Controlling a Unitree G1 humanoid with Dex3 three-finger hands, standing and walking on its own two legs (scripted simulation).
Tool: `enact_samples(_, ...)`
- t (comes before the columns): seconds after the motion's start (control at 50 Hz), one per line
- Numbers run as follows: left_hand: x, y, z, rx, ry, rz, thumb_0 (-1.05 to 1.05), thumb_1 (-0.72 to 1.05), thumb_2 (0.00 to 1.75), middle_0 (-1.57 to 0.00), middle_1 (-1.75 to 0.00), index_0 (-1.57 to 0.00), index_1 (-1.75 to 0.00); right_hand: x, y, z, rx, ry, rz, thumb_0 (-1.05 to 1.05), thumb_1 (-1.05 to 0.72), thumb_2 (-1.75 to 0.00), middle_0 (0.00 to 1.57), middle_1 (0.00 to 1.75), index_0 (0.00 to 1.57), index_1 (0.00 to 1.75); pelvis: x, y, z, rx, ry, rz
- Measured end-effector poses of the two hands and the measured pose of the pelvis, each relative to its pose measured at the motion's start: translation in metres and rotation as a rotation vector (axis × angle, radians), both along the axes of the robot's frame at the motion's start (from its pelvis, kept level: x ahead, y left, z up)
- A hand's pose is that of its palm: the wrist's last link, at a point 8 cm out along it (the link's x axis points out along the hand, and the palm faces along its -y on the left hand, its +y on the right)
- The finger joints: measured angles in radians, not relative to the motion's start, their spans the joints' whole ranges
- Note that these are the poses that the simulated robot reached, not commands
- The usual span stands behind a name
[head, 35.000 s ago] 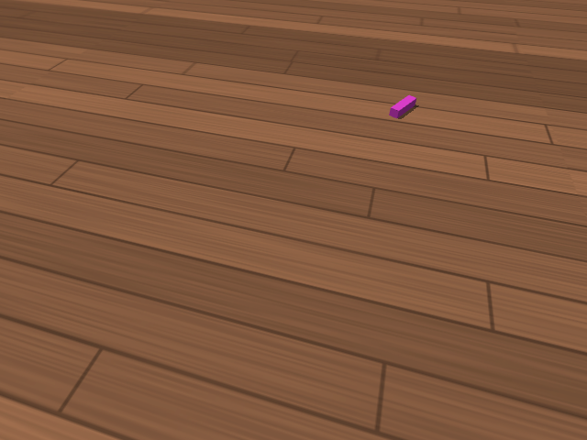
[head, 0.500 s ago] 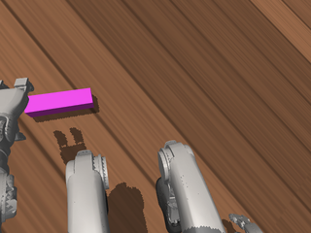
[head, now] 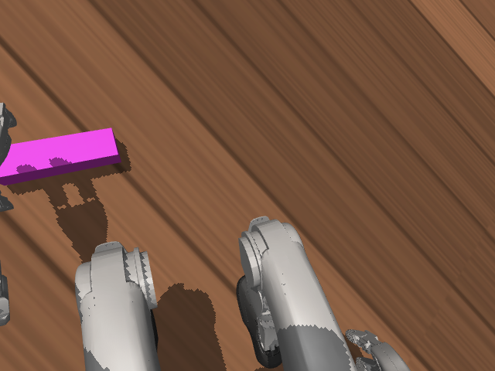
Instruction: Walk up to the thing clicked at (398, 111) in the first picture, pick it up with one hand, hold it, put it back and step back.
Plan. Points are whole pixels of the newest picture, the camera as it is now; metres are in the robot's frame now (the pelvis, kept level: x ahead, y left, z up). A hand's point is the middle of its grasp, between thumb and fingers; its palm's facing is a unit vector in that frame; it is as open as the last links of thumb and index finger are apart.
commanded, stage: rise first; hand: left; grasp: from above
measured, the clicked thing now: (59, 156) +0.52 +0.29 -0.32
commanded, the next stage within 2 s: approach in 1.74 s
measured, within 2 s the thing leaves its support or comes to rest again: neither
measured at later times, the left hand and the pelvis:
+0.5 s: hand (4, 164) +0.47 +0.32 -0.19, palm faces -0.44 -0.08 -0.89, open 14.2 cm; pelvis +0.00 +0.00 -0.01, yaw -1 degrees
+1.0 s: hand (9, 160) +0.48 +0.32 -0.20, palm faces -0.44 -0.09 -0.89, open 14.2 cm; pelvis +0.00 +0.00 -0.02, yaw -2 degrees
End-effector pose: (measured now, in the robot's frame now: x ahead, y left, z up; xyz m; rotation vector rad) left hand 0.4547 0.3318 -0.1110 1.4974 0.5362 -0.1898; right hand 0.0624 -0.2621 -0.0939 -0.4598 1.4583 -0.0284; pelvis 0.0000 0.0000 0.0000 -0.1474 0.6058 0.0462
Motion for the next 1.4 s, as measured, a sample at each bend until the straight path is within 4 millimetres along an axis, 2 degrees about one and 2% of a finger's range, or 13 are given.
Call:
enact_samples(0.28, 0.011, -0.004, -0.014, -0.011, -0.003, -0.009, 0.00, -0.55, 1.03, -0.07, -1.03, -0.08, -1.02, -0.011, -0.006, 0.001, -0.020, 0.037, -0.002, 0.01, -0.91, -0.90, 0.21, 0.30, 0.20, 0.29, 0.001, 0.000, -0.008, -0.009, -0.010, -0.010)
enact_samples(0.96, 0.026, -0.008, -0.032, -0.006, -0.005, -0.014, 0.00, -0.57, 1.04, -0.08, -1.02, -0.07, -1.03, -0.026, 0.001, -0.001, -0.020, 0.052, 0.015, 0.00, -0.90, -0.90, 0.21, 0.30, 0.20, 0.29, -0.002, 0.002, -0.020, -0.028, -0.034, -0.019)
enact_samples(1.22, 0.029, -0.007, -0.034, -0.005, -0.005, -0.017, 0.00, -0.57, 1.04, -0.08, -1.02, -0.07, -1.03, -0.030, 0.004, 0.001, -0.020, 0.058, 0.017, 0.00, -0.91, -0.90, 0.21, 0.30, 0.20, 0.29, -0.003, 0.004, -0.021, -0.037, -0.040, -0.022)
enact_samples(1.4, 0.027, -0.006, -0.028, -0.001, -0.010, -0.013, 0.00, -0.57, 1.04, -0.08, -1.03, -0.08, -1.03, -0.026, 0.006, 0.001, -0.011, 0.039, 0.020, 0.00, -0.91, -0.90, 0.21, 0.30, 0.20, 0.29, -0.004, 0.004, -0.020, -0.037, -0.039, -0.019)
